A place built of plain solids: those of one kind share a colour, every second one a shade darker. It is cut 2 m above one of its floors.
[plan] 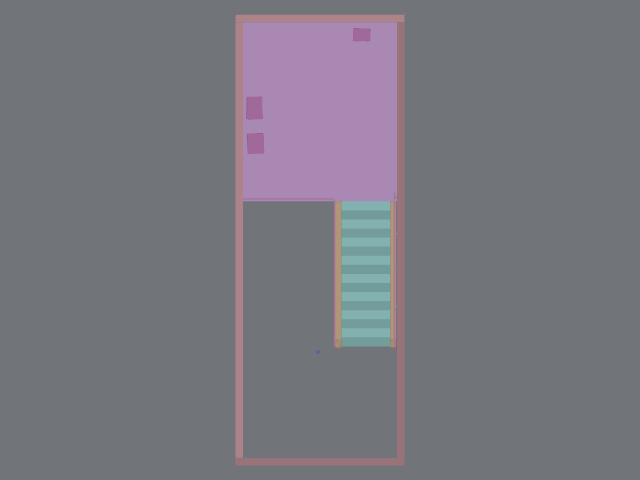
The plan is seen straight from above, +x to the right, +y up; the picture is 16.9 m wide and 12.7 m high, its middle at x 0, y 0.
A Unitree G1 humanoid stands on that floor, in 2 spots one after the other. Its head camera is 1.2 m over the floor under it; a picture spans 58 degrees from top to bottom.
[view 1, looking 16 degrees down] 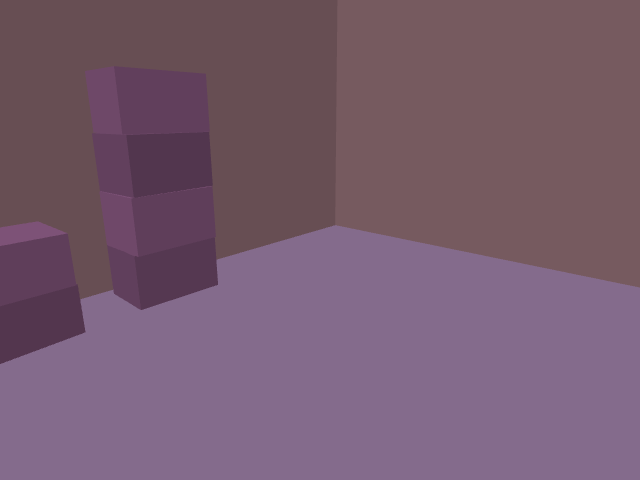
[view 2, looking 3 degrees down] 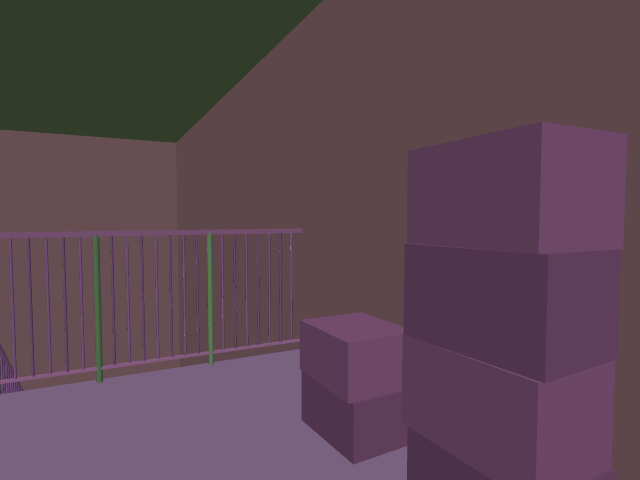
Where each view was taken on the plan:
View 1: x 0.98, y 2.02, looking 131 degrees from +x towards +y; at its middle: floor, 4.35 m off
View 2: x -0.44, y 4.58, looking -117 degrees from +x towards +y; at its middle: wall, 3.52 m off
